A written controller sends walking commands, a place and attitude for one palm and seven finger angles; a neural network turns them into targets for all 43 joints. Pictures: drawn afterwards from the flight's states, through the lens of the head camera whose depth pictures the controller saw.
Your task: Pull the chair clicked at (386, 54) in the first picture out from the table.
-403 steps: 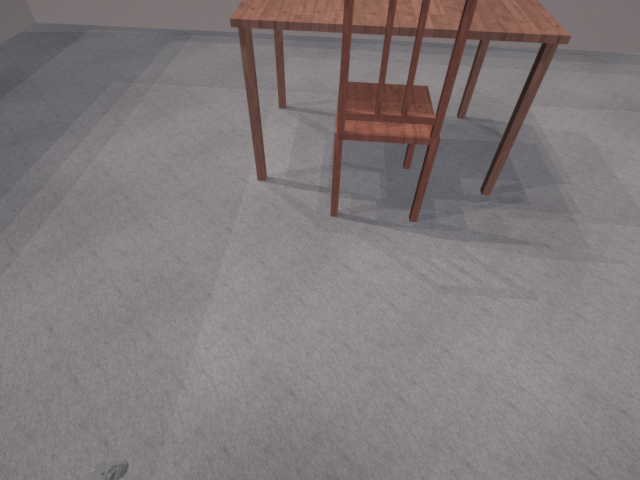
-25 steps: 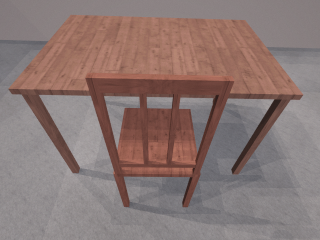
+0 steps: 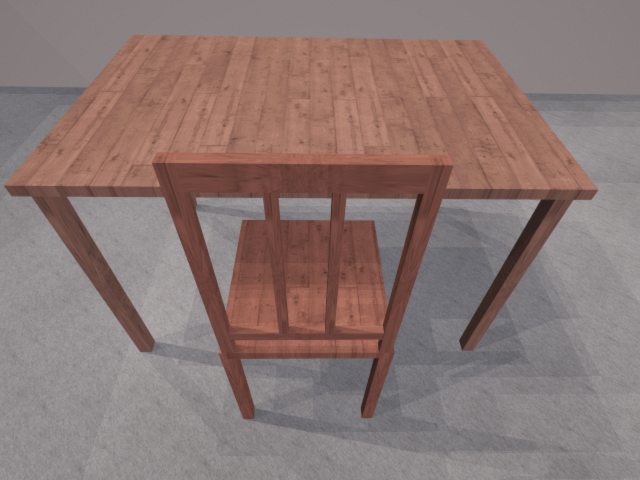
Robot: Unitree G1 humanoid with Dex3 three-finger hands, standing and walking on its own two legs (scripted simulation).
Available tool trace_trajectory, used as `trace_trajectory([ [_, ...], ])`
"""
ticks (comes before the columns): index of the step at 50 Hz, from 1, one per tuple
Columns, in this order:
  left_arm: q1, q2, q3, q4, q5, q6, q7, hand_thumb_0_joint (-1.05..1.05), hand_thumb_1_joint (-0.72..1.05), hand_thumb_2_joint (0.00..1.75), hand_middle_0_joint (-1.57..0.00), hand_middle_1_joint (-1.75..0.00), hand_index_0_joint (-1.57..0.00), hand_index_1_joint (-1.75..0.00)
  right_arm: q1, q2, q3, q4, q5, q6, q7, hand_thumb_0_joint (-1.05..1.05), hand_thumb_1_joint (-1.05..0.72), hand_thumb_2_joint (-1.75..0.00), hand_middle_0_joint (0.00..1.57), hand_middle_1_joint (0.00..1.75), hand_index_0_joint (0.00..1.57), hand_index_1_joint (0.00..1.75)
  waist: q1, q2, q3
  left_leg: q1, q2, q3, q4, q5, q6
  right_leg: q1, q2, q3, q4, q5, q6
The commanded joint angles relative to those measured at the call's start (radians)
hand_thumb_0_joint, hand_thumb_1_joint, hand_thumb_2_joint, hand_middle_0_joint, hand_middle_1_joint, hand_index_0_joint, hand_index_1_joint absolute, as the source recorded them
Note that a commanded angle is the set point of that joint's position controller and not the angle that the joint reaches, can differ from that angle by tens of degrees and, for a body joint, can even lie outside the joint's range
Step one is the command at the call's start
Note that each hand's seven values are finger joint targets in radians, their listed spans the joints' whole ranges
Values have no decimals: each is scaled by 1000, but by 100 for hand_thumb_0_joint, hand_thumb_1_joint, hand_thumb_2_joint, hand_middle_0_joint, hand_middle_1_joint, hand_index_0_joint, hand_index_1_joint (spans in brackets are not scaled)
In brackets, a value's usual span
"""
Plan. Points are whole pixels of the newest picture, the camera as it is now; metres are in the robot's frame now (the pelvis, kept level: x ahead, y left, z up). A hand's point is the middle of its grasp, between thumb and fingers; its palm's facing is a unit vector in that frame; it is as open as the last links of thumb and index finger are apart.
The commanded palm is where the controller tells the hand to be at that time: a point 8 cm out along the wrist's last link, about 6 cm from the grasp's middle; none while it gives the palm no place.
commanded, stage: look again from close up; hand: left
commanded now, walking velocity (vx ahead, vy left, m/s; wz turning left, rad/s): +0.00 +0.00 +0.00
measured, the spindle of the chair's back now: (278, 273) +0.45 +0.10 -0.06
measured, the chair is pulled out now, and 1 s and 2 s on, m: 0.00 0.00 0.00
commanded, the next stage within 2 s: none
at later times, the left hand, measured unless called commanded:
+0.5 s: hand out of the picture -0.02 +0.15 -0.18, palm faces +0.03 -0.98 -0.18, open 7.4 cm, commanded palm none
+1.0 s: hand out of the picture -0.02 +0.14 -0.18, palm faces +0.04 -0.98 -0.18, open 7.4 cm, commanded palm none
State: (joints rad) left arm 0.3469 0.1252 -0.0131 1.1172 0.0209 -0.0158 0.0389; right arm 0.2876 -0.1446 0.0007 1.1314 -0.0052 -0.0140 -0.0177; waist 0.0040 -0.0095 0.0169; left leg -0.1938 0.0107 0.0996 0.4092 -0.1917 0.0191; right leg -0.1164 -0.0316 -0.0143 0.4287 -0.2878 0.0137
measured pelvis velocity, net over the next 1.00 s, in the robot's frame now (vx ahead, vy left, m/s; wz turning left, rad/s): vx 0.01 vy -0.02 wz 0.00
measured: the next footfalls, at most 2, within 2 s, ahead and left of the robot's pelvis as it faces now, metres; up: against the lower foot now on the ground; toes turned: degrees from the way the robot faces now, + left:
none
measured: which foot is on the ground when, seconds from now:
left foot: down 0.00-1.00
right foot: down 0.00-1.00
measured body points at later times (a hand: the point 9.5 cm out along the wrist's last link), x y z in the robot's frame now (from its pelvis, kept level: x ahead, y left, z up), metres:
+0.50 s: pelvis +0.01 -0.01 +0.00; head +0.01 -0.02 +0.45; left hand -0.02 +0.20 -0.16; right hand +0.01 -0.23 -0.16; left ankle +0.02 +0.11 -0.74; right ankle -0.03 -0.13 -0.74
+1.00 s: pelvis +0.01 -0.02 +0.00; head +0.01 -0.02 +0.45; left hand -0.02 +0.20 -0.16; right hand +0.01 -0.23 -0.16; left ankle +0.02 +0.11 -0.74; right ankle -0.03 -0.13 -0.74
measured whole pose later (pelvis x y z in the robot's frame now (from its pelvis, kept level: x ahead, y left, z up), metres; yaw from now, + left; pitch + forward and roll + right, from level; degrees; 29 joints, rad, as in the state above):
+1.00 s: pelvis +0.01 -0.02 +0.00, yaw +0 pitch -2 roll +1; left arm 0.35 0.13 -0.01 1.12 0.02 -0.02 0.04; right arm 0.29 -0.14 0.01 1.14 -0.01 -0.01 -0.02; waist 0.01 -0.01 0.02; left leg -0.17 0.03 0.09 0.40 -0.20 -0.01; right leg -0.09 -0.01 -0.03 0.41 -0.29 -0.01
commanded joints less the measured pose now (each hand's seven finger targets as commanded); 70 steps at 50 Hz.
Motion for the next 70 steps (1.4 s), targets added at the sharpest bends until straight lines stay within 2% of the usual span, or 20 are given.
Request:
trace_trajectory([
  [1,91,96,12,-21,-5,-12,5,0,90,90,-20,-30,-20,-30,46,-92,-11,-35,4,-15,-6,0,-90,-90,20,30,20,30,0,-8,56,68,94,-102,-76,68,12,-129,-70,56,-91,150,-35],
  [2,87,99,12,-22,-5,-12,4,0,90,90,-20,-30,-20,-30,43,-89,-10,-33,6,-15,-7,0,-90,-90,20,30,20,30,2,-13,75,55,93,-99,-79,62,13,-129,-68,56,-97,148,-35],
  [5,91,100,12,-22,-6,-13,5,0,90,90,-20,-30,-20,-30,40,-92,-9,-33,4,-15,-7,0,-90,-90,20,30,20,30,2,-3,58,67,92,-100,-73,73,10,-125,-69,60,-93,156,-35],
  [7,89,99,10,-21,-6,-12,4,0,90,90,-20,-30,-20,-30,39,-87,-8,-30,6,-13,-7,0,-90,-90,20,30,20,30,3,-6,86,53,91,-96,-80,55,11,-132,-68,60,-104,142,-36],
  [15,93,103,12,-22,-7,-16,6,0,90,90,-20,-30,-20,-30,40,-88,-7,-28,5,-17,-9,0,-90,-90,20,30,20,30,4,-9,38,79,95,-94,-61,120,9,-100,-74,63,-94,215,-38],
  [18,88,103,10,-19,-7,-15,6,0,90,90,-20,-30,-20,-30,36,-88,-6,-26,5,-12,-9,0,-90,-90,20,30,20,30,3,-14,81,59,92,-93,-69,87,6,-119,-71,65,-104,188,-39],
  [23,90,106,11,-21,-7,-15,5,0,90,90,-20,-30,-20,-30,38,-87,-6,-26,3,-13,-8,0,-90,-90,20,30,20,30,3,1,67,71,92,-92,-68,93,6,-116,-71,66,-106,188,-40],
  [27,89,107,11,-22,-8,-16,5,0,90,90,-20,-30,-20,-30,35,-84,-5,-24,5,-12,-9,0,-90,-90,20,30,20,30,6,-18,81,66,93,-91,-71,83,7,-115,-69,65,-113,180,-39],
  [31,94,106,13,-22,-8,-18,6,0,90,90,-20,-30,-20,-30,42,-86,-4,-23,4,-16,-10,0,-90,-90,20,30,20,30,5,-5,44,82,96,-93,-60,128,7,-94,-72,62,-102,225,-40],
  [32,90,108,11,-21,-8,-17,5,0,90,90,-20,-30,-20,-30,38,-84,-4,-23,6,-14,-10,0,-90,-90,20,30,20,30,6,-8,67,69,94,-91,-66,108,7,-100,-70,63,-110,210,-39],
  [38,89,106,11,-19,-8,-15,5,0,90,90,-20,-30,-20,-30,39,-89,-4,-23,4,-13,-11,0,-90,-90,20,30,20,30,4,2,80,67,93,-94,-68,101,4,-109,-71,62,-111,197,-40],
  [43,93,108,11,-20,-8,-16,5,0,90,90,-20,-30,-20,-30,40,-87,-4,-22,4,-12,-11,0,-90,-90,20,30,20,30,3,0,80,65,92,-94,-67,97,4,-108,-70,64,-115,190,-41],
  [46,95,107,13,-18,-8,-17,6,0,90,90,-20,-30,-20,-30,46,-86,-4,-22,4,-15,-11,0,-90,-90,20,30,20,30,5,0,52,80,95,-94,-62,125,6,-92,-72,60,-107,218,-40],
  [47,97,104,13,-17,-9,-17,5,0,90,90,-20,-30,-20,-30,42,-81,-3,-22,6,-13,-12,0,-90,-90,20,30,20,30,7,-8,76,69,95,-94,-66,112,8,-98,-72,56,-115,209,-40],
  [52,97,104,12,-16,-8,-15,5,0,90,90,-20,-30,-20,-30,45,-81,-5,-21,6,-11,-11,0,-90,-90,20,30,20,30,5,1,88,63,91,-94,-72,87,6,-106,-70,58,-122,175,-40],
  [55,98,105,13,-16,-8,-17,6,0,90,90,-20,-30,-20,-30,49,-85,-5,-20,4,-14,-12,0,-90,-90,20,30,20,30,4,-5,60,78,94,-96,-63,119,6,-96,-71,59,-110,210,-40],
  [58,101,104,12,-15,-7,-15,5,0,90,90,-20,-30,-20,-30,47,-82,-5,-21,5,-13,-12,0,-90,-90,20,30,20,30,5,3,88,62,92,-98,-70,97,7,-106,-70,57,-118,182,-39],
  [65,103,102,13,-12,-8,-15,5,0,90,90,-20,-30,-20,-30,56,-83,-5,-19,4,-14,-13,0,-90,-90,20,30,20,30,4,11,64,78,95,-100,-72,105,9,-100,-69,53,-112,179,-40],
  [68,99,99,13,-12,-7,-12,5,0,90,90,-20,-30,-20,-30,57,-83,-4,-20,5,-12,-13,0,-90,-90,20,30,20,30,4,14,102,52,91,-101,-81,71,7,-114,-67,53,-118,145,-40],
  [70,101,99,15,-12,-7,-12,5,0,90,90,-20,-30,-20,-30,66,-85,-5,-21,4,-14,-13,0,-90,-90,20,30,20,30,3,12,74,68,93,-103,-79,85,9,-104,-66,50,-111,154,-39],
])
